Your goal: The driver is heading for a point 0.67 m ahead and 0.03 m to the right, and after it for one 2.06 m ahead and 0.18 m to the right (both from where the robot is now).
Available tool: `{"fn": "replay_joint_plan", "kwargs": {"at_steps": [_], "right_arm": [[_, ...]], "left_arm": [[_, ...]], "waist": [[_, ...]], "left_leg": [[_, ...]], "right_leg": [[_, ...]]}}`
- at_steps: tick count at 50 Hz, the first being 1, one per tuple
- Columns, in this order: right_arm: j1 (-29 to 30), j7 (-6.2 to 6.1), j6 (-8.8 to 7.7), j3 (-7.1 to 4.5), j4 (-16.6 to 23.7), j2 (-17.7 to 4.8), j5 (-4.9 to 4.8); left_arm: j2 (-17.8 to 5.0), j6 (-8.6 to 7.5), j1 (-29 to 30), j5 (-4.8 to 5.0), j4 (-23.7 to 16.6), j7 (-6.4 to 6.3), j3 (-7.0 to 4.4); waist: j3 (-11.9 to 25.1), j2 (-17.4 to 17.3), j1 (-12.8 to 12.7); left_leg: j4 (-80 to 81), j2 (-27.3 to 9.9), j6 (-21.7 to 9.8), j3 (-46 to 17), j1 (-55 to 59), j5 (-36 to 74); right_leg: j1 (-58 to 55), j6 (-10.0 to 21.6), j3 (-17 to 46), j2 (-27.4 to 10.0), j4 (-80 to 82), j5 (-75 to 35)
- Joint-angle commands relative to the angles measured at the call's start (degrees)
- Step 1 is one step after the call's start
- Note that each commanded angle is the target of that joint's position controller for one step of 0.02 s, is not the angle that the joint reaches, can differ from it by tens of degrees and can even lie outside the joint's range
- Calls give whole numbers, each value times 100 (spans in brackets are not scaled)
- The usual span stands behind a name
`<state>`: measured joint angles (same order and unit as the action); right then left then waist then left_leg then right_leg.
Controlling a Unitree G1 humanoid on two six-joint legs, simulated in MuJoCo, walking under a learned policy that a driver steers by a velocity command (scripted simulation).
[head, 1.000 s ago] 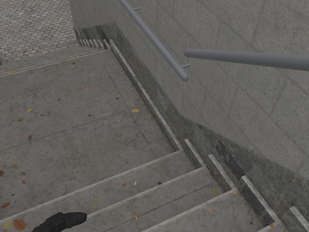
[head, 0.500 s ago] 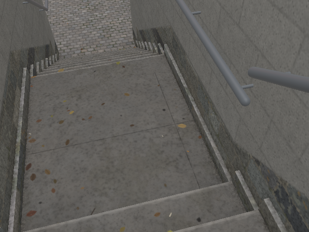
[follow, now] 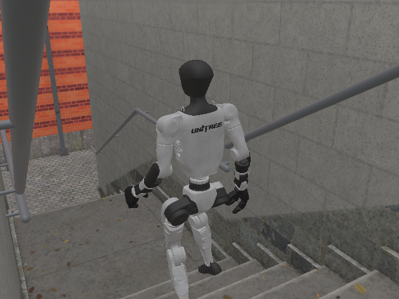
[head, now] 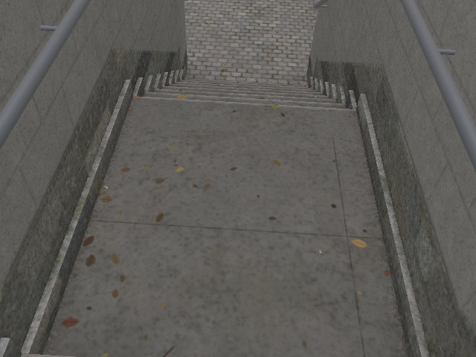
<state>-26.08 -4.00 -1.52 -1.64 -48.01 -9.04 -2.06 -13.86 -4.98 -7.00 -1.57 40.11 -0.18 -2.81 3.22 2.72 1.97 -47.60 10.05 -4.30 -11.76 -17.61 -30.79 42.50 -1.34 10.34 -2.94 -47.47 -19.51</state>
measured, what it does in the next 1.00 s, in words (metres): goes down: right foot 0.17 m lower, then left foot 0.17 m lower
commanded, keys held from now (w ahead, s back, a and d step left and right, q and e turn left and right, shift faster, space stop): w+q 0.24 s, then w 0.50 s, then w+e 0.10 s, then e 0.16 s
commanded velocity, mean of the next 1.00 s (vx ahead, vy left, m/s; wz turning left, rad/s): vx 0.48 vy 0.00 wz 0.21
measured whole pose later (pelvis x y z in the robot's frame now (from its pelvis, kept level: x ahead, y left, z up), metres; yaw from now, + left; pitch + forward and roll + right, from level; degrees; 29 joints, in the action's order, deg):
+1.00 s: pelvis +0.50 +0.07 -0.32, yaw +8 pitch +2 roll +0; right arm -19.4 1.2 -4.1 -1.4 -54.0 -9.5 1.6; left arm -12.7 -1.2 -18.4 0.8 50.5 -3.2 -3.8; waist 0.3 2.7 -1.5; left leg -36.1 1.6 -2.9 5.0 -19.3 -19.3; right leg 42.3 -1.6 8.1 -2.2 -78.7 14.7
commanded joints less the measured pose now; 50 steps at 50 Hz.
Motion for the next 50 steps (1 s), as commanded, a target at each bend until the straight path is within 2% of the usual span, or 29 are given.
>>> {"fn": "replay_joint_plan", "kwargs": {"at_steps": [1,2,4,7,8,9,10,11,12,13,15,17,19,22,24,27,29,33,36,38,39,40,41,42,43,44,45,47,50], "right_arm": [[-88,-160,55,-224,208,-854,22],[64,-181,101,-204,175,-787,46],[70,-182,197,-168,306,-662,18],[-32,-137,225,-83,210,-537,-8],[-254,61,157,-50,3,-278,-21],[-935,305,48,-13,-121,64,-79],[-1534,403,-47,-21,1,-126,-303],[-1337,324,-35,-120,142,-569,-353],[-116,151,32,-163,614,-798,-419],[694,17,183,-207,676,-983,-399],[715,-25,246,-220,709,-858,-129],[656,58,117,-246,705,-779,-29],[940,185,103,-164,794,-375,117],[968,305,123,-179,764,-489,16],[1682,365,49,-256,918,-758,39],[2497,510,-80,-199,1140,-571,54],[2792,680,-167,-136,1224,-482,242],[3050,870,-97,-59,1392,-275,48],[3260,854,-189,-68,1496,-428,135],[1930,745,-168,-265,965,-814,71],[648,700,-205,-447,461,-1073,144],[-588,699,-193,-402,41,-1190,302],[-652,734,-169,-278,55,-1274,472],[-824,741,-109,-348,-4,-1323,297],[-592,753,-113,-406,-84,-1361,213],[109,716,-123,-345,-48,-1170,225],[868,686,-194,-181,153,-874,292],[1205,608,-418,-80,53,-603,351],[1058,305,-434,-47,-247,-662,403]], "left_arm": [[-69,-145,954,-57,-851,180,-30],[-42,-86,680,63,-922,152,-49],[-184,44,64,141,-846,127,-92],[-521,141,-1720,165,-34,163,-370],[-555,160,-2787,104,379,174,-384],[-593,168,-3459,46,584,235,-305],[-768,193,-3354,205,634,326,-294],[-906,203,-3237,382,610,354,-353],[-1107,209,-2722,328,821,282,-429],[-403,216,-2158,84,785,213,-196],[127,27,-1137,68,755,132,92],[65,-36,-1257,-20,898,-6,123],[-48,3,-1830,-88,1296,-127,95],[-367,7,-1991,52,1391,-140,29],[-105,-29,-2770,253,1650,-227,49],[-97,-26,-3350,163,1790,-269,27],[98,46,-3153,179,1584,-346,112],[-131,294,-2859,256,1331,-211,67],[-270,335,-2722,325,1336,-228,-26],[-377,353,-2448,236,1474,-186,-60],[-214,284,-2617,234,1706,-142,-69],[-20,166,-2716,341,1837,-74,-34],[236,51,-3765,462,1864,19,73],[-199,-80,-3609,543,1613,65,33],[-391,-26,-2722,592,1146,-56,-25],[-332,98,-1915,560,907,-236,-42],[-313,232,-1857,521,900,-338,-69],[-149,397,-2071,284,1052,-384,-111],[232,401,-1654,89,728,-278,-96]], "waist": [[-481,-587,224],[-441,-1044,80],[-536,-1269,-61],[-341,-632,-642],[0,108,-983],[527,1358,-946],[727,2308,-557],[782,1961,-519],[99,1507,-416],[-683,289,-411],[-1401,-86,207],[-1400,146,290],[-873,452,94],[-475,298,156],[-707,-50,-255],[-927,142,-628],[-968,-87,-749],[-1219,-52,-1062],[-1101,222,-1203],[-751,226,-485],[-129,-218,98],[448,-975,574],[1483,-1889,185],[2105,-2020,374],[1889,-1696,391],[931,-732,187],[152,-93,-200],[-487,-200,-565],[-67,-872,-687]], "left_leg": [[684,-556,-841,-1024,-1748,755],[485,-479,-873,-1196,-1789,628],[-246,-524,-874,-1498,-1022,943],[-2532,-251,-443,-1237,-743,1097],[-4379,111,-191,-821,-2086,-786],[-6827,603,6,-677,-3855,-2515],[-7919,342,131,-726,-4754,-2067],[-7660,-41,223,-439,-5013,-1369],[-7294,-593,183,256,-5318,-219],[-6940,-858,34,231,-5216,499],[-5400,-1076,-92,-366,-4314,2029],[-3436,-1084,49,-362,-3509,3155],[-2205,-1251,206,65,-3065,3869],[-1806,-1372,242,332,-2923,4204],[-573,-1473,139,-215,-4203,4906],[25,-1446,145,-173,-4676,4831],[1017,-1427,271,447,-3380,6152],[1752,-1147,323,946,-1846,5644],[2488,-1304,243,832,-1605,5108],[2989,-1493,101,939,-357,4753],[3121,-1595,-68,899,1476,5573],[2283,-2138,-369,612,3489,7120],[-73,-2922,-827,163,5181,8519],[300,-3225,-1265,-472,5126,7638],[1570,-3550,-1620,-1430,4314,4273],[2447,-3493,-1533,-1710,2866,2773],[2754,-3411,-1408,-1470,1298,2757],[2344,-3006,-904,-513,-255,4838],[2215,-2641,-848,408,-304,6561]], "right_leg": [[-1905,-42,-561,495,1554,-1611],[-2271,-34,-345,461,1495,-1188],[-2160,154,-1,151,2101,-98],[-3751,218,-207,-341,3381,-479],[-5409,394,21,-694,2419,-743],[-6944,547,33,-1068,418,-1748],[-6994,799,1108,-1692,544,-1929],[-6507,1241,1786,-2154,1362,736],[-5205,1623,2713,-2354,2669,4516],[-3886,1536,2823,-2137,3329,6224],[-1865,968,1888,-1362,3044,5616],[-1109,727,603,-773,2990,4070],[-1627,1028,377,-719,2931,2481],[-2380,1090,354,-813,2593,1357],[-3805,1055,560,-837,1959,2462],[-4369,1091,971,-998,1634,2712],[-3381,1036,271,-606,1423,3275],[-2532,1145,86,-359,914,3581],[-3125,1123,101,-380,59,2989],[-3251,1065,154,-406,-1421,1993],[-2548,863,107,-62,-2968,2044],[-932,511,-318,645,-5552,5402],[662,318,263,565,-7034,7432],[1062,124,508,375,-6911,7008],[1520,-7,117,284,-6291,6119],[1499,-26,-388,122,-6261,5208],[1051,33,-286,27,-5304,4068],[332,48,190,-111,-3899,3319],[-257,-108,54,-247,-1950,2699]]}}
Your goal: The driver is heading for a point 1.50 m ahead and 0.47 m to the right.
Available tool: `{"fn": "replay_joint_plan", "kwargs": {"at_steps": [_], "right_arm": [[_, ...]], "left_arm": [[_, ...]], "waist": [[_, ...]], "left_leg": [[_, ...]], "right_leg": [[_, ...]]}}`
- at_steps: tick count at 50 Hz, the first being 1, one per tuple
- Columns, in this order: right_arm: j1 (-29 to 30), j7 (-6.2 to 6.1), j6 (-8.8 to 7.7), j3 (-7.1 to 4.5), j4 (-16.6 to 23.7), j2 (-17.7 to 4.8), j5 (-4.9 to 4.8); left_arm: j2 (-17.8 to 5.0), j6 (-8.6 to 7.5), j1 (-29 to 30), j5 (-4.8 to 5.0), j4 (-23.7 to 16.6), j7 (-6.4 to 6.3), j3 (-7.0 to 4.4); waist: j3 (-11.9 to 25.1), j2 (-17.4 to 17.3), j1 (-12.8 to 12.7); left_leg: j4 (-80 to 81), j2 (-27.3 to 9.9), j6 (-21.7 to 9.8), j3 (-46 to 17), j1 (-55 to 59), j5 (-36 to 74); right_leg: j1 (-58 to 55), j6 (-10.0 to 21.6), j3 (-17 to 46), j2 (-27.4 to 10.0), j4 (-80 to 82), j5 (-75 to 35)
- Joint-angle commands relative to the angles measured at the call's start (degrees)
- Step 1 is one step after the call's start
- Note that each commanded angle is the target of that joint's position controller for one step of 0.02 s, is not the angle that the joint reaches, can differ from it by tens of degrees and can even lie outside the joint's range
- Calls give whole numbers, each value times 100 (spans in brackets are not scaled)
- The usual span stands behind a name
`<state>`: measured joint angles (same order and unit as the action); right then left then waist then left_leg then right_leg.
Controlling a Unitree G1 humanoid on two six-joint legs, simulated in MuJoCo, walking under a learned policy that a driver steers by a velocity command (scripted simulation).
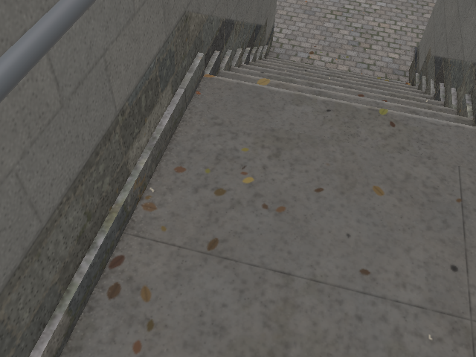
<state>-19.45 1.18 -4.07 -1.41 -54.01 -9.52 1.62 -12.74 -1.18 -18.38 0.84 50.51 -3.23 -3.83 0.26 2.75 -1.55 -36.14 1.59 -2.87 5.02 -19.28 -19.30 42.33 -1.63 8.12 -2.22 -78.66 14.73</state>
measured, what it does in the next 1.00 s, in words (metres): goes down, turning right: right foot 0.17 m lower, then left foot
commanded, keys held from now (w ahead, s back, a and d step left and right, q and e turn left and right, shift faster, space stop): e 0.84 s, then no key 0.16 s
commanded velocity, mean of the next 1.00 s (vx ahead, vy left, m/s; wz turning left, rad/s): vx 0.06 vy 0.00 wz -0.52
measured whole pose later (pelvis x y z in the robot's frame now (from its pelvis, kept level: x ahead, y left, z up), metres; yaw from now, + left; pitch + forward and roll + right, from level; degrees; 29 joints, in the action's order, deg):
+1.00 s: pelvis +0.27 -0.01 -0.17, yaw -34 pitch +0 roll -1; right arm -11.7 -0.4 0.9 -3.1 -35.0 -12.7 2.3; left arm -16.3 2.7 -13.7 0.5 38.9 -4.0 -3.9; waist 0.4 1.8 -0.4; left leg -35.8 2.0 -1.6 -3.8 -19.4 -17.0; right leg 31.9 -2.4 15.8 11.1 -60.2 30.0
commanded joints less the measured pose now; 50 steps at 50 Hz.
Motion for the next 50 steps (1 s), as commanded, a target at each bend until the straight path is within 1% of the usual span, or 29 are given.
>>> {"fn": "replay_joint_plan", "kwargs": {"at_steps": [1,2,5,7,9,12,16,17,18,19,20,21,22,24,25,26,27,29,31,35,37,41,42,43,45,46,47,48,50], "right_arm": [[281,-304,-171,-136,356,-927,74],[93,-333,-152,-190,361,-1051,-18],[-211,-564,-52,-132,242,-689,-242],[-486,-659,-2,-29,241,-515,-199],[-527,-687,62,-36,325,-670,-105],[-445,-714,186,-127,581,-848,-265],[-701,-654,329,-334,796,-1112,-267],[-683,-628,350,-340,745,-1069,-238],[-631,-560,343,-312,733,-957,-293],[-557,-479,249,-262,637,-843,-252],[-744,-388,142,-165,970,-486,-139],[-555,-274,4,-38,1421,-758,-291],[237,-273,3,-17,1765,-885,-297],[399,-457,130,122,2008,-602,-250],[530,-580,329,59,1939,-644,-221],[623,-661,501,10,1931,-685,-159],[536,-709,579,-118,1941,-963,-235],[1014,-742,658,-45,2243,-583,-125],[1380,-661,667,45,2597,-154,-38],[1809,-569,610,46,2992,-163,62],[2036,-448,551,-9,3124,-296,-17],[2103,-286,593,-143,2960,-559,-210],[1812,-246,580,-208,2839,-581,-295],[1422,-201,559,-258,2629,-628,-241],[880,-187,503,-334,2353,-658,-59],[147,-152,505,-344,2230,-935,54],[-99,-117,465,-476,2154,-1355,125],[160,-114,372,-435,2162,-1217,190],[719,-217,447,-332,2221,-932,88]], "left_arm": [[-93,-5,-628,-113,-341,95,-39],[-311,-11,-355,-106,-519,147,-100],[-412,13,714,-96,-1078,295,-135],[-271,36,1223,-186,-1327,441,-74],[-166,57,1533,-154,-1544,625,-18],[-255,164,1881,-34,-1771,804,-22],[-208,119,2081,97,-1713,959,18],[-314,94,1618,122,-1479,935,-64],[-347,78,991,27,-1141,852,-133],[-813,62,-269,-26,-649,721,-342],[-1665,-10,-915,-229,-528,669,-452],[-1857,44,-961,-132,-583,640,-466],[-1667,192,-613,-80,-757,496,-379],[-1579,372,426,-85,-1001,290,-208],[-1374,401,936,-172,-1220,283,-95],[-1338,395,1115,-228,-1328,300,-45],[-1247,348,1071,-268,-1365,334,47],[-1175,357,1062,-146,-1374,148,151],[-930,443,745,-119,-1330,-76,290],[-1009,574,523,-37,-1388,-253,162],[-1192,579,437,10,-1418,-312,17],[-1175,577,529,-30,-1648,-240,-98],[-1144,563,600,35,-1659,-192,-111],[-1096,569,614,17,-1686,-128,-102],[-607,473,161,13,-1508,-2,7],[-105,387,-96,-123,-1502,47,131],[-562,221,292,16,-1839,-14,-43],[-940,149,781,-45,-1828,-67,-178],[-1024,316,910,-41,-1566,-154,-248]], "waist": [[554,-822,-387],[516,-772,-274],[11,-800,19],[42,-776,248],[-50,-576,352],[-384,-573,501],[-477,-200,863],[-343,-70,667],[-16,119,333],[492,232,-264],[1276,1436,-344],[2651,1285,-557],[2878,601,-720],[2521,-601,-45],[1982,-846,152],[1610,-675,251],[1243,-639,343],[572,-185,283],[658,32,232],[799,507,119],[569,476,81],[270,1059,-125],[304,1206,58],[343,1210,177],[279,442,349],[745,-876,407],[591,-1851,456],[9,-1616,426],[-278,-1340,261]], "left_leg": [[843,-1897,-1048,-1232,123,5865],[860,-1814,-1043,-1103,420,5539],[504,-1555,-699,-594,790,3563],[227,-1343,-560,-174,524,2798],[24,-1415,-525,-111,148,1916],[-580,-1607,-463,-319,363,1252],[-1719,-1891,-333,-549,695,980],[-2457,-1923,-251,-423,411,969],[-3371,-1637,-134,-20,114,982],[-4915,-1132,119,267,-814,313],[-8103,-340,783,435,-3708,-3900],[-9262,-340,1060,-508,-4587,-3766],[-9379,-402,1103,-743,-5089,-3439],[-8456,-620,995,-1140,-4799,-2045],[-8257,-609,1009,-1095,-4165,-1624],[-8444,-439,985,-931,-3806,-1469],[-7750,-344,900,-1052,-3623,-517],[-7067,-28,1015,-812,-3662,453],[-6405,122,1185,-793,-3628,930],[-4273,94,1197,-983,-3094,1067],[-3045,78,1155,-1095,-2524,1013],[-1208,127,873,-1170,-1224,376],[-714,107,796,-1190,-410,277],[-109,123,672,-1015,315,505],[891,-160,492,-993,1689,687],[693,-1386,-26,-2245,2823,1404],[1570,-2405,-882,-4335,2600,1017],[1891,-2372,-1188,-4634,1952,130],[1865,-1694,-817,-3415,1206,-512]], "right_leg": [[-351,-98,104,-187,826,-1353],[57,-49,156,-82,1001,-1749],[779,53,496,27,2495,-3190],[146,23,95,195,3392,-4409],[-448,4,-46,207,3870,-4921],[-462,-4,-60,79,4538,-4320],[-871,239,-405,-165,5816,-3780],[-1532,373,-545,-140,5931,-3785],[-2608,498,-908,102,6275,-4317],[-4538,816,-801,37,6318,-5764],[-7474,1643,271,-1122,4133,-9612],[-8408,2621,1571,-1842,3762,-9520],[-8194,2737,1692,-1991,4184,-8329],[-6099,2592,2156,-2283,4978,-4946],[-4597,2546,2320,-2349,5294,-4362],[-3696,2487,2283,-2111,5396,-4289],[-2941,2143,1870,-1554,5360,-3270],[-2173,1792,1441,-764,5289,-2745],[-2320,1713,1565,-454,5137,-2539],[-2883,1528,1945,-288,5363,-1056],[-2645,1522,2246,-337,5597,-59],[-2467,1532,2597,-421,5818,197],[-2169,1416,2678,-307,5740,254],[-1941,1309,2595,-233,5723,429],[-1168,895,2084,448,4799,1220],[-95,382,1184,1278,2821,2287],[1067,76,1216,1530,2149,2724],[1300,-176,1176,1211,1273,2252],[1091,-231,839,1108,520,1415]]}}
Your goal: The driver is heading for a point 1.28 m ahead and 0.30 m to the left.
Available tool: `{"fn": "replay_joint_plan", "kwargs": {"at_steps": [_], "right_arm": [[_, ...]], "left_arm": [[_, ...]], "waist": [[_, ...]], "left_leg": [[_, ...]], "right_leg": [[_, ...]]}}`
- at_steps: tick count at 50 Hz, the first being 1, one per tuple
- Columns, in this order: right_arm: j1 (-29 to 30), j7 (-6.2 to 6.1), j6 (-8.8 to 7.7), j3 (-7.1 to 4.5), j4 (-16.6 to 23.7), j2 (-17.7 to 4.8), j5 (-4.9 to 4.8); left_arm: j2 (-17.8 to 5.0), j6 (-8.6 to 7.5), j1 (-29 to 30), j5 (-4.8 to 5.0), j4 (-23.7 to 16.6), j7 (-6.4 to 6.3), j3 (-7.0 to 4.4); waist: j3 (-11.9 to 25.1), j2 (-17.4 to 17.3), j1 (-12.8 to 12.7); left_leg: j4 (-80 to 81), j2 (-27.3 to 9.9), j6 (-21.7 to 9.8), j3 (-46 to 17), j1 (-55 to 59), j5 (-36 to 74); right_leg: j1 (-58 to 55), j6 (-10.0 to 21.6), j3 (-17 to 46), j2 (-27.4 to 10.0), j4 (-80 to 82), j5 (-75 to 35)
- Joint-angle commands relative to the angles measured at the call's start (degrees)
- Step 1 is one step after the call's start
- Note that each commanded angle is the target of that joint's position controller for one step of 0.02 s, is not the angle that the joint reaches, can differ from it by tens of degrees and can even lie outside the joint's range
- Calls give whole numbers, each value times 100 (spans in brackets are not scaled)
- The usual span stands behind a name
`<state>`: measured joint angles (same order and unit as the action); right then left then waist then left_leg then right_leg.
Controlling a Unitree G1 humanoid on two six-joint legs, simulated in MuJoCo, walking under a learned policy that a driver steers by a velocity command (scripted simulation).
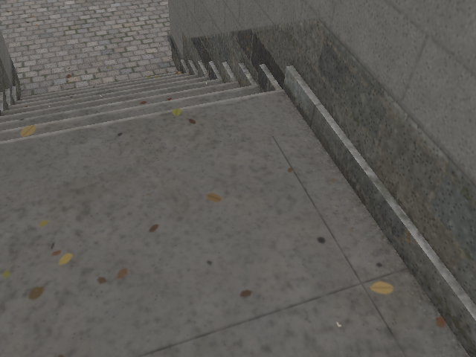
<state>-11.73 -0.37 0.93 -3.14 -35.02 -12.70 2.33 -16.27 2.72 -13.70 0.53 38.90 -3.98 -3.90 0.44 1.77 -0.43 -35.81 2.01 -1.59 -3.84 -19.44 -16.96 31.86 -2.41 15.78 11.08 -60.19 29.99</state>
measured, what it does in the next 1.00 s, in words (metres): walks ahead: right foot, then left foot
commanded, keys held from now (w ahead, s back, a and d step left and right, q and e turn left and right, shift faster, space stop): no key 0.30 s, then w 0.36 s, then w+q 0.34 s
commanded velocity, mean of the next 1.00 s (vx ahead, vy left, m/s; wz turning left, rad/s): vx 0.24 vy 0.00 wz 0.02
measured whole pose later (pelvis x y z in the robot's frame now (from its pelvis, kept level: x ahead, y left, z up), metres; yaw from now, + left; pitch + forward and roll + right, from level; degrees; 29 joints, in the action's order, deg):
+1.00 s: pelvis +0.34 +0.02 -0.02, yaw +5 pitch +3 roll +1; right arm -1.0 3.0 -4.7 -1.9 -33.2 -14.5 -0.7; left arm -13.8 -4.5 -25.9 -0.8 53.5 -0.7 -2.2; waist -2.5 -0.3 -2.6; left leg -38.0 5.5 -6.6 2.1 -33.2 -7.9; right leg 4.4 -0.4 2.4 -0.6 -55.7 26.9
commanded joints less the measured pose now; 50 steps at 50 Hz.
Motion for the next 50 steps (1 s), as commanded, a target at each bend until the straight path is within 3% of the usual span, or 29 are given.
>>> {"fn": "replay_joint_plan", "kwargs": {"at_steps": [1,5,7,10,13,14,15,16,17,19,21,23,25,26,27,28,29,30,33,35,37,39,42,44,46,47,48,49,50], "right_arm": [[308,-107,-31,-94,346,-548,-36],[363,-105,-63,111,62,-174,-161],[-130,-122,-79,84,-154,-284,-223],[-481,-121,-139,13,-168,-653,-127],[-982,-68,-257,75,-339,-525,-107],[-1202,5,-363,79,-355,-548,-60],[-1429,33,-416,32,-375,-625,-131],[-1151,21,-442,14,-415,-733,-149],[-976,-6,-410,23,-365,-589,-182],[-1005,-83,-309,-42,-377,-599,-209],[-1086,-150,-301,-123,-320,-673,-279],[-1215,-161,-400,-177,-353,-784,-337],[-1039,-142,-414,-181,-370,-792,-412],[-719,-122,-413,-158,-266,-717,-407],[-315,-82,-454,-105,-34,-442,-374],[-47,-57,-549,-53,125,-307,-405],[107,-33,-654,-71,173,-372,-448],[195,20,-690,-116,286,-547,-489],[287,169,-637,-34,194,-315,-361],[389,313,-576,34,266,-204,-334],[1089,343,-584,150,534,-80,-234],[1526,395,-594,180,710,-45,-313],[1696,459,-612,123,806,-259,-329],[1668,470,-601,61,817,-394,-366],[815,445,-559,-98,646,-718,-323],[-232,381,-535,-198,323,-888,-358],[-1261,248,-519,-327,50,-1451,-323],[-1229,277,-595,-311,-1,-1638,-309],[-1193,211,-572,-297,26,-1244,-248]], "left_arm": [[-655,-44,193,14,-240,-52,-254],[-34,39,-76,-4,45,172,-71],[241,29,428,-38,-61,261,70],[-84,-116,757,22,-116,307,-1],[-130,-167,407,-105,74,286,-10],[-437,-162,243,-116,119,239,-70],[-540,-145,309,-59,365,252,-158],[-175,-125,203,-68,349,264,-86],[-10,-113,219,-75,439,260,-40],[76,-149,334,20,461,245,-34],[81,-309,271,82,482,272,-23],[160,-568,487,155,364,329,34],[244,-796,220,191,449,399,77],[89,-870,-339,167,641,435,23],[-312,-912,-1147,148,950,480,-116],[-939,-915,-2033,121,1154,522,-321],[-862,-961,-2491,21,1223,550,-284],[-597,-958,-2063,15,1170,554,-166],[141,-738,-1583,12,1066,462,102],[-112,-654,-1286,-44,970,304,59],[-113,-628,-1287,-12,1047,153,85],[-375,-664,-1469,22,1179,33,42],[-536,-715,-1661,53,1359,100,-4],[-607,-732,-1585,1,1336,196,-33],[-712,-661,-1611,-92,1333,206,-65],[-746,-674,-1439,-143,1198,223,-70],[-497,-753,-1299,-319,896,197,10],[166,-927,-2129,-233,935,413,260],[-517,-1109,-1607,-30,928,500,50]], "waist": [[-305,-1089,-111],[17,-982,-378],[-61,-1126,-89],[-393,-1235,126],[-348,-829,48],[-62,-512,153],[204,181,309],[409,-95,6],[405,-123,18],[-29,-264,62],[-480,-640,158],[-807,-826,214],[-814,-606,40],[-572,-479,-159],[-268,113,-319],[-80,1300,-618],[-161,1291,-755],[-535,539,-411],[-459,198,-106],[-447,362,-24],[-652,219,-186],[-664,413,-300],[-701,491,-312],[-515,641,-216],[261,721,373],[771,664,878],[1471,-498,1146],[2804,-1986,599],[2484,-1114,806]], "left_leg": [[1882,-1459,-789,-2053,515,-259],[1902,-718,-583,-692,-208,110],[2090,-728,-596,-696,-323,-306],[2173,-1014,-764,-1152,-228,-937],[1800,-981,-481,-1283,-2,136],[1604,-858,-325,-1118,-80,933],[1622,-632,-215,-688,211,1337],[1467,-528,-131,-506,430,823],[1479,-406,-130,-366,387,108],[1654,-371,-295,-472,135,-1579],[1812,-734,-665,-1102,365,-2500],[1973,-1350,-1055,-1911,747,-2205],[1504,-1425,-1122,-1877,606,-912],[934,-1038,-922,-1322,413,-286],[-315,-278,-531,-426,-299,160],[-2323,439,-29,380,-1997,142],[-3549,491,31,-194,-3444,-1756],[-4177,169,-85,-413,-4081,-1643],[-3928,-498,-183,-104,-3991,-217],[-3093,-435,-16,183,-3206,751],[-1877,-404,113,464,-2608,1299],[-729,-252,126,595,-1901,1824],[-99,-149,-138,621,-1722,1803],[99,50,-437,733,-1368,1537],[-65,417,-732,975,-133,1189],[25,410,-912,871,1400,1639],[35,-747,-1308,-1001,3395,2221],[1213,-2270,-2523,-4493,5074,1002],[1600,-1943,-2157,-4598,4623,-163]], "right_leg": [[1432,-125,156,-280,-1218,-770],[-319,-289,-624,-704,137,-2046],[-1146,-290,-1060,-989,1468,-2125],[-1666,-135,-1148,-1036,2594,-1374],[-2368,68,-838,-1314,3700,-2173],[-2904,173,-554,-1644,3378,-3496],[-2742,260,-658,-1404,2967,-3189],[-2756,240,-716,-1285,3127,-2821],[-2708,204,-802,-1218,3166,-2363],[-2268,255,-1138,-876,2885,-1032],[-1300,383,-1376,-762,2439,-353],[-553,561,-1456,-963,2173,-722],[-782,779,-1473,-1098,2362,-1026],[-1374,880,-1329,-1091,2612,-1372],[-2413,1092,-444,-1396,3124,-1524],[-3900,1772,1571,-2407,3958,-1999],[-4493,2336,3092,-3272,4585,-2519],[-4512,2176,2524,-3287,4254,-2942],[-3875,1415,675,-2681,4181,-3370],[-3023,1253,-33,-2320,4585,-3481],[-2396,1149,-609,-2072,5006,-3367],[-2254,1061,-886,-2046,5297,-3096],[-2894,979,-1138,-2284,5213,-3394],[-3334,887,-1420,-2351,4544,-5358],[-3546,701,-1635,-2357,3048,-7601],[-2729,556,-1792,-2199,1837,-7887],[-1026,317,-1922,-1714,-358,-5284],[638,156,-1032,-668,-2247,56],[1089,283,-361,-977,-2363,-271]]}}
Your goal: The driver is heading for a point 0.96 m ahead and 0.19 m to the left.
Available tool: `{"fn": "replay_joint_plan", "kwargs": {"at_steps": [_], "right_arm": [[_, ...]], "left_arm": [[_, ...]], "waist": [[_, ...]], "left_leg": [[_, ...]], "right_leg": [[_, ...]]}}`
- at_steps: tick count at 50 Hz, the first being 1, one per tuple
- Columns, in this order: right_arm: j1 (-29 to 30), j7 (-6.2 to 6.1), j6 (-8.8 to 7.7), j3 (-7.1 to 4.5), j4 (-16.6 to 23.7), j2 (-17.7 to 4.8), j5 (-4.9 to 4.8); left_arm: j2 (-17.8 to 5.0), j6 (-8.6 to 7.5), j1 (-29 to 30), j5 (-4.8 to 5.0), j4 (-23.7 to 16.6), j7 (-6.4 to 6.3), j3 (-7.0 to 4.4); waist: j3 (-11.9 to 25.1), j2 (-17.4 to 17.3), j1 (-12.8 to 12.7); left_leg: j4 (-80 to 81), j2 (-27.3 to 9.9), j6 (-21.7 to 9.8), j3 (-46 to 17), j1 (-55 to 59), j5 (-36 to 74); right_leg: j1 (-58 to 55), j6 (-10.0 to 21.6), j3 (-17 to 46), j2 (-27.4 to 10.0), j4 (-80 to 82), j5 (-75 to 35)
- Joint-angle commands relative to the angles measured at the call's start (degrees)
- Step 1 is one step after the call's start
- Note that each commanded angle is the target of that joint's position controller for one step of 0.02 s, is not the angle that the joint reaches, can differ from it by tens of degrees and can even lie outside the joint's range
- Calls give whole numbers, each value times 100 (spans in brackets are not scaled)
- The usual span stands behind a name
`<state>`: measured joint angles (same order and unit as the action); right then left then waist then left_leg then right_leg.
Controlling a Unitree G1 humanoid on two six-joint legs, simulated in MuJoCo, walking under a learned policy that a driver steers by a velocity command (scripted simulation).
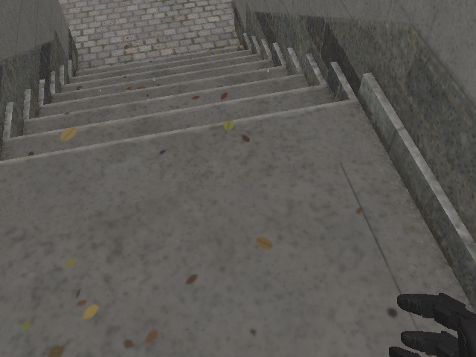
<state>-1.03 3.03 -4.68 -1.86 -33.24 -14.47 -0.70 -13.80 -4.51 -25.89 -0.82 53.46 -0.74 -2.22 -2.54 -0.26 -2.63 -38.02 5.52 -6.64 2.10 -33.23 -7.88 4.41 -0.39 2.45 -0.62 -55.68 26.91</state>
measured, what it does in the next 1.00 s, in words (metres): walks ahead, turning left: right foot, then left foot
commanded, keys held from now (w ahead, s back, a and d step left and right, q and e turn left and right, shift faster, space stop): w+q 0.74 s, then w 0.16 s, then w+e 0.10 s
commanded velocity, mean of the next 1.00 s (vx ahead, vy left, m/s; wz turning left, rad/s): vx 0.49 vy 0.00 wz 0.49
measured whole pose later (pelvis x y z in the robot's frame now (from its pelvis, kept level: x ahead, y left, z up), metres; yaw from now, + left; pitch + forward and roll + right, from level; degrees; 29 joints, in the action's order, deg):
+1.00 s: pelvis +0.51 +0.13 +0.01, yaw +31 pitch +2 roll -1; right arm -2.3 1.9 -2.6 -1.7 -33.6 -14.6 0.3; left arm -17.0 -3.8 -22.4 1.3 50.6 0.6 -2.2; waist -3.0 -0.6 -4.2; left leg -35.6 0.1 -4.3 2.2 -29.0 -7.6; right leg 4.6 -0.9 -2.9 -3.0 -45.5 29.1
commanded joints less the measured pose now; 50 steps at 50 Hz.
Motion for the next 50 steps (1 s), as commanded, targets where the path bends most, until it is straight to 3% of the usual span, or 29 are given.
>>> {"fn": "replay_joint_plan", "kwargs": {"at_steps": [1,2,3,4,7,10,12,14,15,17,19,21,22,23,24,25,26,27,29,31,35,40,44,45,46,47,48,49,50], "right_arm": [[-1875,-178,-11,-364,-153,-874,70],[-1474,-154,-35,-358,-124,-863,26],[-1174,-143,-62,-338,-28,-852,42],[-996,-131,-56,-323,31,-815,113],[-985,-115,-35,-291,-87,-757,-6],[-1367,-253,0,-319,-285,-886,-40],[-1651,-329,63,-345,-429,-943,-102],[-1881,-365,108,-361,-527,-996,-126],[-1958,-369,122,-369,-562,-1019,-137],[-2071,-377,149,-354,-620,-952,-164],[-2079,-398,203,-361,-642,-950,-139],[-1906,-400,246,-337,-587,-853,-128],[-1793,-366,216,-246,-492,-607,-74],[-2329,-352,172,-137,-418,-292,-103],[-2674,-362,148,-120,-359,-516,-173],[-2346,-364,180,-251,-429,-1033,-194],[-1826,-376,244,-289,-357,-1127,-153],[-1605,-383,267,-296,-331,-1024,-66],[-1493,-341,237,-297,-253,-804,-105],[-1426,-289,240,-250,-214,-539,-147],[-1041,-245,238,-197,-87,-421,-121],[-80,-48,192,-104,200,-239,-96],[227,-9,182,-141,424,-448,-85],[140,-16,177,-172,454,-529,-61],[-243,-34,178,-240,395,-666,12],[-1148,-73,194,-374,143,-889,67],[-2261,-177,260,-545,-187,-1345,125],[-2426,-244,234,-595,-190,-1929,200],[-2590,-227,189,-499,-168,-1461,181]], "left_arm": [[-897,-418,404,275,-806,145,-151],[-758,-457,776,212,-963,73,-118],[-891,-412,843,76,-1060,8,-185],[-853,-332,759,24,-1094,1,-200],[-727,-128,684,-72,-1238,-62,-224],[-608,-92,1648,-129,-1661,-94,-188],[-434,-127,2252,-92,-1829,-50,-115],[-392,-167,2657,35,-1940,-5,-91],[-465,-193,2792,87,-1996,13,-101],[-577,-266,3019,93,-2098,78,-122],[-755,-341,2963,118,-2119,123,-197],[-906,-402,2273,125,-1979,99,-299],[-1138,-423,1513,46,-1899,54,-385],[-1619,-386,672,-75,-1828,-2,-502],[-1476,-307,341,47,-1614,55,-504],[-971,-263,636,102,-1744,52,-383],[-733,-218,938,51,-1802,28,-278],[-663,-200,1093,8,-1732,30,-237],[-601,-183,1216,-41,-1636,13,-210],[-664,-214,1192,24,-1528,54,-253],[-914,-167,1154,39,-1341,64,-325],[-1076,-88,771,136,-1011,84,-296],[-1298,14,493,267,-739,130,-314],[-1382,40,483,293,-684,114,-321],[-1532,58,485,294,-622,100,-337],[-1477,69,497,326,-570,88,-285],[-1289,20,606,203,-699,87,-182],[-420,-98,-237,72,-860,159,92],[-942,-199,-34,268,-695,154,-43]], "waist": [[1598,-627,934],[832,225,601],[715,283,399],[619,122,171],[434,-116,-32],[145,-211,219],[144,-255,440],[192,-377,610],[171,-424,644],[185,-433,714],[276,-568,644],[589,-709,251],[1229,-519,-125],[2125,641,-174],[2400,1799,-94],[1583,1022,-171],[963,614,-218],[532,426,-140],[147,561,77],[76,630,160],[96,407,152],[-65,306,-138],[-174,462,-82],[-64,569,46],[209,662,331],[680,562,833],[1384,198,1270],[2214,-1262,707],[2711,-887,1060]], "left_leg": [[1933,-2053,-1334,-4224,5019,-902],[2092,-1819,-1214,-3631,3844,-171],[2198,-1604,-1099,-3118,3077,586],[2344,-1466,-1096,-2873,2471,974],[2571,-1310,-1140,-2296,1494,1622],[2579,-1016,-926,-2006,1189,1270],[2439,-793,-684,-1925,1204,816],[2408,-810,-589,-2132,1353,264],[2351,-876,-587,-2314,1538,69],[2074,-981,-594,-2660,2046,-69],[1664,-1088,-539,-2990,2533,256],[1027,-912,-354,-3005,2554,893],[-90,-692,-155,-2668,2048,897],[-1905,34,298,-1779,373,-689],[-3045,4,433,-1471,-829,-2645],[-3559,-412,513,-1459,-1254,-2227],[-3629,-569,563,-1272,-1190,-1635],[-3444,-746,605,-1165,-1125,-1230],[-3137,-949,633,-1002,-849,-897],[-2960,-1064,692,-830,-832,-802],[-2090,-1133,822,-779,-1147,-17],[-429,-939,601,-407,-475,1040],[226,-772,269,-117,-299,120],[374,-631,152,20,33,-137],[595,-445,41,145,795,-150],[928,-292,-101,228,2132,177],[556,-1017,-327,-563,4061,963],[1091,-2780,-1240,-3502,5776,225],[1723,-2985,-1327,-4339,5580,-151]], "right_leg": [[4107,134,681,18,-2591,-296],[4016,144,524,-183,-2062,-617],[3521,111,495,-350,-1610,-918],[3137,75,525,-436,-1466,-1053],[2719,-173,281,-501,-876,-1252],[2912,-310,156,-379,352,-2243],[2616,-307,123,-144,1436,-2950],[2348,-340,116,63,2016,-3207],[2350,-338,192,96,2217,-3174],[2372,-278,320,162,2629,-3042],[2204,-160,363,223,2911,-2500],[1158,123,225,201,3357,-2347],[-224,495,669,-437,3167,-2355],[-2390,1341,2409,-1761,3055,-2266],[-2874,1810,4213,-2571,3478,-1023],[-2165,1573,3732,-2380,3644,-438],[-1475,1288,2820,-2049,3804,-807],[-814,1126,2194,-1745,3995,-1290],[-78,975,1394,-1340,4289,-1915],[147,1059,971,-1274,4513,-2302],[-91,1174,297,-1356,4605,-3346],[-117,1046,-418,-1224,4655,-3461],[-827,986,-512,-1517,4342,-4241],[-941,938,-570,-1541,4055,-5059],[-883,853,-646,-1464,3524,-5948],[-506,720,-778,-1302,2580,-6345],[820,481,-870,-985,988,-4903],[3035,72,-563,90,-1234,226],[3332,89,589,124,-2016,818]]}}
